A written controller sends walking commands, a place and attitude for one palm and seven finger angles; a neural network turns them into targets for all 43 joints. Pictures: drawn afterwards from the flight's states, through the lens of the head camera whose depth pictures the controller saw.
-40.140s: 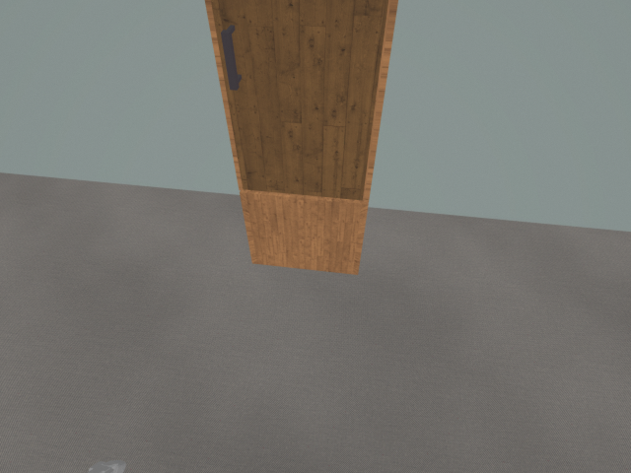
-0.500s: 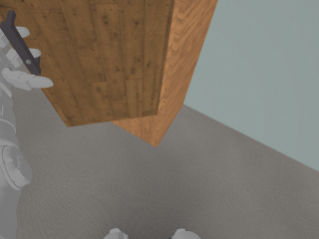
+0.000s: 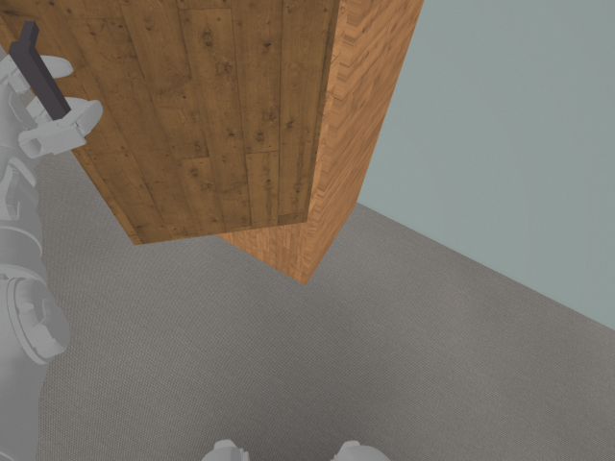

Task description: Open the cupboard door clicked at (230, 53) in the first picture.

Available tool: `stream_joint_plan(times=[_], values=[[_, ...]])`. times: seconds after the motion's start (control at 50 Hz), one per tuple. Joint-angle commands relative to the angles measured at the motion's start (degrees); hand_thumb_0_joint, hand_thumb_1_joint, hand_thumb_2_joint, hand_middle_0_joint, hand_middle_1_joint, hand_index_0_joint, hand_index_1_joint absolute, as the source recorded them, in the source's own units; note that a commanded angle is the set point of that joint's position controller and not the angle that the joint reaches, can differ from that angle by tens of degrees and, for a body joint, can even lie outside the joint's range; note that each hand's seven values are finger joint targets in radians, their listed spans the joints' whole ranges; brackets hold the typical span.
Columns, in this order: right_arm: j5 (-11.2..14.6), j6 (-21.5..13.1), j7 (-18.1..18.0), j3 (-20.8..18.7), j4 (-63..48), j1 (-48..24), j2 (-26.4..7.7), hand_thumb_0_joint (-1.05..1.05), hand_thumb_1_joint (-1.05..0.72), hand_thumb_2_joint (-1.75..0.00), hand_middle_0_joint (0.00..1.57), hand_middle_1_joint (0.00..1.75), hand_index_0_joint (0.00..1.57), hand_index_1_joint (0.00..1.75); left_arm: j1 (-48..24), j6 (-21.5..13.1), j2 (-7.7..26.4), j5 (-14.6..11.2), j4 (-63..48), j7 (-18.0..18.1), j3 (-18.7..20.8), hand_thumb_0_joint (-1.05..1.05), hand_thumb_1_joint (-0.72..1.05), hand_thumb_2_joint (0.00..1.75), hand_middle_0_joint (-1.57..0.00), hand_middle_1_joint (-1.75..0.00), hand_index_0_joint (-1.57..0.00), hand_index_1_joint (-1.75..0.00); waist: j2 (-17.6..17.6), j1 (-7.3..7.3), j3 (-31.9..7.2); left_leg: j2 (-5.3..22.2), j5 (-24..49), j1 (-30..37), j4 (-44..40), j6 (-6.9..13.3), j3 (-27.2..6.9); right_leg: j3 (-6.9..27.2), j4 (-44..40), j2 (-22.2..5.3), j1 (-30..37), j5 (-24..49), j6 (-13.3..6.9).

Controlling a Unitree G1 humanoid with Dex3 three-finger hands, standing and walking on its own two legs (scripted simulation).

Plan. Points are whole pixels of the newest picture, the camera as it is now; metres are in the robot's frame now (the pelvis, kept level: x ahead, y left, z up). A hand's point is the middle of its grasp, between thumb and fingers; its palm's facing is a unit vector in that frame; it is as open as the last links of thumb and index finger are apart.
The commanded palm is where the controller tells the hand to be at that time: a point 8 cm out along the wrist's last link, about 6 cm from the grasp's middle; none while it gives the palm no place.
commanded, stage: close the thumb around the handle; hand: left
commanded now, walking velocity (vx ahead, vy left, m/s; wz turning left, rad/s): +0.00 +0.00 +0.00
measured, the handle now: (54, 87) +0.56 +0.27 +0.13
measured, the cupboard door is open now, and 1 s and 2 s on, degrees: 42 65 83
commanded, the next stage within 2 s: pull the door open along its arc in 0.22 s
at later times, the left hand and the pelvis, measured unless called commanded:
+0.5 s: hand (70, 115) +0.51 +0.24 +0.13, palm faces +0.10 -0.99 +0.00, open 5.5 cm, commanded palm +0.47 +0.28 +0.13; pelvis +0.00 -0.01 +0.00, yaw +0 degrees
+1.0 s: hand (111, 208) +0.38 +0.17 +0.13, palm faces +0.29 -0.95 +0.11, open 6.0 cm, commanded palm +0.31 +0.23 +0.13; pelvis +0.02 +0.00 +0.02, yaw +0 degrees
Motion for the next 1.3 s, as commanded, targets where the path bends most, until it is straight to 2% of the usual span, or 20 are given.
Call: stream_joint_plan(times=[0.0, 0.1, 0.12, 0.3, 0.38, 0.44, 0.5, 0.56, 0.62, 0.78, 0.8, 0.82, 0.84, 0.92, 0.94, 1.06, 1.12, 1.14, 1.18, 1.28], values=[[-0.2, -1.4, -0.8, -4.1, -2.6, 9.4, -10.4, 0.0, -0.9, -0.9, 0.2, 0.3, 0.2, 0.3, -27.4, -5.3, 15.8, -0.9, -14.6, 0.2, 0.8, 0.0, 0.9, 0.9, -0.4, -1.35, -0.4, -1.35, 8.5, -0.25, -24.6, -2.0, 22.9, 25.4, -3.4, 0.9, -3.9, 0.2, -3.7, 3.2, 1.7, 19.8, -1.2], [0.0, -1.4, -0.9, -4.0, -2.2, 9.3, -10.5, 0.0, -0.9, -0.9, 0.2, 0.3, 0.2, 0.3, -26.0, -4.1, 13.9, -1.5, -11.9, -0.5, -0.7, 0.0, 0.9, 0.9, -0.4, -1.35, -0.4, -1.35, 7.7, -0.57, -21.3, -2.0, 20.8, 23.7, -3.9, 1.1, -3.7, 0.1, -4.3, 3.1, 0.7, 18.5, -1.2], [0.0, -1.3, -1.0, -4.1, -2.0, 9.7, -10.8, 0.0, -0.9, -0.9, 0.2, 0.3, 0.2, 0.3, -26.1, -3.7, 15.4, -1.4, -11.0, -0.3, 0.4, 0.0, 0.9, 0.9, -0.4, -1.35, -0.4, -1.35, 6.0, -0.59, -20.6, -2.0, 19.9, 22.5, -4.2, 1.2, -3.9, 0.1, -4.5, 3.1, 1.2, 18.1, -1.1], [0.0, -1.6, -1.3, -3.5, -1.6, 10.7, -10.9, 0.0, -0.9, -0.9, 0.2, 0.3, 0.2, 0.3, -29.0, -2.7, 18.0, -0.3, -8.0, -0.2, 0.4, 0.0, 0.9, 0.9, -0.4, -1.35, -0.4, -1.35, 5.1, -1.79, -20.3, -2.4, 17.7, 18.6, -3.7, 1.8, -3.2, 1.1, -4.7, 2.8, 2.6, 18.5, -0.6], [-0.1, -1.5, -1.2, -3.8, -2.7, 10.5, -10.6, 0.0, -0.9, -0.9, 0.2, 0.3, 0.2, 0.3, -24.5, -3.3, 17.7, -0.9, -10.5, -1.3, 1.2, 0.0, 0.9, 0.9, -0.4, -1.35, -0.4, -1.35, 7.9, 0.24, -24.4, -2.4, 21.6, 21.8, -3.4, 1.4, -3.1, 0.8, -3.8, 2.8, 3.7, 21.1, -1.0], [-0.1, -1.2, -0.9, -4.0, -3.8, 10.0, -10.5, 0.0, -0.9, -0.9, 0.2, 0.3, 0.2, 0.3, -20.3, -3.4, 16.2, -2.4, -12.5, -1.8, 1.8, 0.0, 0.9, 0.9, -0.4, -1.35, -0.4, -1.35, 5.1, 1.31, -24.7, -2.7, 21.6, 21.0, -3.7, 1.7, -2.4, 0.8, -3.9, 3.1, 6.5, 22.8, -1.0], [0.4, -0.8, -0.7, -4.2, -4.9, 8.6, -10.4, 0.0, -0.9, -0.9, 0.2, 0.3, 0.2, 0.3, -14.4, -2.7, 14.6, -3.3, -14.4, -2.2, 1.7, 0.0, 0.9, 0.9, -0.4, -1.35, -0.4, -1.35, 4.5, 2.71, -23.5, -2.6, 22.1, 21.0, -4.6, 1.6, -1.7, 0.5, -4.1, 3.1, 7.9, 24.0, -0.9], [0.7, -0.6, -0.4, -4.6, -6.3, 7.3, -10.1, 0.0, -0.9, -0.9, 0.2, 0.3, 0.2, 0.3, -8.9, -2.3, 13.7, -4.8, -20.6, -2.1, 2.7, 0.0, 0.9, 0.9, -0.4, -1.35, -0.4, -1.35, 5.2, 4.56, -25.8, -2.8, 25.5, 23.0, -5.1, 1.7, -1.1, 0.5, -4.0, 3.1, 10.9, 27.6, -1.2], [1.4, -0.6, 0.0, -4.8, -8.1, 4.8, -9.6, 0.0, -0.9, -0.9, 0.2, 0.3, 0.2, 0.3, -0.4, -0.5, 8.9, -6.7, -25.4, -2.0, 1.3, 0.0, 0.9, 0.9, -0.4, -1.35, -0.4, -1.35, 2.4, 5.95, -22.6, -2.9, 25.6, 22.5, -6.5, 1.7, -0.7, -0.1, -4.6, 3.1, 12.8, 28.5, -1.3], [2.8, -2.9, 1.1, -5.0, -12.8, -3.1, -7.3, 0.0, -0.9, -0.9, 0.2, 0.3, 0.2, 0.3, 26.3, 4.6, -3.8, -11.6, -50.7, 0.9, -2.6, 0.0, 0.9, 0.9, -0.4, -1.35, -0.4, -1.35, 2.2, 10.18, -21.2, -2.9, 34.4, 27.9, -8.6, 1.1, -0.2, -0.7, -4.8, 2.5, 18.4, 34.6, -1.3], [2.6, -3.8, 1.5, -4.8, -13.3, -5.7, -5.5, 0.0, -0.9, -0.9, 0.2, 0.3, 0.2, 0.3, 27.5, 5.8, -4.4, -14.4, -56.4, 8.9, 5.1, 0.0, 0.9, 0.9, -0.4, -1.35, -0.4, -1.35, -0.8, 14.94, -20.3, -3.6, 33.9, 25.1, -8.9, 0.5, -0.1, -1.5, -5.3, 2.5, 20.1, 34.3, -1.1], [2.5, -4.5, 2.0, -4.6, -13.3, -7.2, -5.4, 0.0, -0.9, -0.9, 0.2, 0.3, 0.2, 0.3, 31.0, 7.2, -10.5, -13.5, -58.8, 12.9, 0.1, 0.0, 0.9, 0.9, -0.4, -1.35, -0.4, -1.35, 0.6, 12.93, -18.0, -3.5, 31.9, 25.8, -10.0, 0.0, 0.4, -1.8, -5.4, 2.4, 19.7, 33.3, -1.1], [2.5, -5.1, 2.2, -4.7, -12.9, -7.8, -5.2, 0.0, -0.9, -0.9, 0.2, 0.3, 0.2, 0.3, 33.6, 8.0, -11.9, -12.6, -61.4, 16.5, 0.1, 0.0, 0.9, 0.9, -0.4, -1.35, -0.4, -1.35, -2.1, 12.92, -16.3, -3.4, 31.2, 25.1, -10.1, -0.1, 0.0, -2.2, -5.6, 2.5, 20.0, 32.6, -1.3], [1.3, -4.8, 2.6, -4.3, -12.7, -12.1, -3.7, 0.0, -0.9, -0.9, 0.2, 0.3, 0.2, 0.3, 40.2, 11.4, -18.0, -6.9, -72.8, 27.8, -4.3, 0.0, 0.9, 0.9, -0.4, -1.35, -0.4, -1.35, -0.8, 13.22, -15.2, -3.2, 30.8, 26.9, -11.9, -0.6, 0.5, -1.9, -5.9, 1.5, 22.6, 32.3, -1.6], [0.9, -4.3, 2.4, -4.2, -12.5, -12.9, -3.6, 0.0, -0.9, -0.9, 0.2, 0.3, 0.2, 0.3, 41.4, 12.3, -18.4, -5.5, -73.7, 30.4, -5.0, 0.0, 0.9, 0.9, -0.4, -1.35, -0.4, -1.35, -3.4, 13.0, -13.8, -3.3, 29.1, 26.6, -12.1, -0.4, 0.5, -1.6, -6.8, 1.4, 23.4, 31.8, -1.7], [-0.8, -0.9, 1.0, -2.7, -12.7, -19.7, -1.4, 0.0, -0.9, -0.9, 0.2, 0.3, 0.2, 0.3, 43.8, 18.4, -27.0, 1.9, -81.4, 42.8, -13.9, 0.0, 0.9, 0.9, -0.4, -1.35, -0.4, -1.35, -3.2, 12.51, -9.4, -3.6, 23.5, 29.0, -14.7, -0.5, 0.4, -0.6, -10.9, -0.1, 25.5, 27.3, -1.8], [-1.7, 0.3, 0.4, -2.3, -12.5, -20.7, -0.7, 0.0, -0.9, -0.9, 0.2, 0.3, 0.2, 0.3, 45.9, 19.9, -30.9, 3.5, -83.5, 45.0, -18.1, 0.0, 0.9, 0.9, -0.4, -1.35, -0.4, -1.35, -4.4, 12.24, -9.0, -3.9, 23.3, 30.8, -15.3, -0.4, 0.5, -0.2, -12.4, -0.6, 27.2, 28.6, -1.8], [-1.9, 0.6, 0.1, -2.5, -12.0, -20.8, -0.6, 0.0, -0.9, -0.9, 0.2, 0.3, 0.2, 0.3, 46.2, 19.8, -31.1, 3.9, -83.5, 45.1, -19.0, 0.0, 0.9, 0.9, -0.4, -1.35, -0.4, -1.35, -7.0, 11.66, -7.8, -3.7, 23.1, 31.0, -15.1, -0.2, 0.3, 0.2, -13.4, -0.7, 27.4, 28.9, -1.7], [-2.3, 0.9, -0.1, -2.3, -12.3, -21.7, -0.1, 0.0, -0.9, -0.9, 0.2, 0.3, 0.2, 0.3, 47.7, 19.4, -33.6, 4.2, -85.7, 44.7, -21.7, 0.0, 0.9, 0.9, -0.4, -1.35, -0.4, -1.35, -4.4, 11.88, -7.7, -4.0, 23.2, 32.0, -15.3, -0.3, 0.7, 0.5, -13.7, -1.2, 28.0, 30.8, -1.6], [-2.8, 1.2, -0.1, -2.1, -12.7, -22.8, 0.6, 0.0, -0.9, -0.9, 0.2, 0.3, 0.2, 0.3, 51.1, 18.4, -37.8, 4.8, -88.6, 43.7, -27.6, 0.0, 0.9, 0.9, -0.4, -1.35, -0.4, -1.35, -3.2, 11.99, -6.0, -4.2, 23.4, 33.1, -15.6, -0.2, 0.4, 0.6, -14.0, -1.7, 28.3, 31.7, -1.6]])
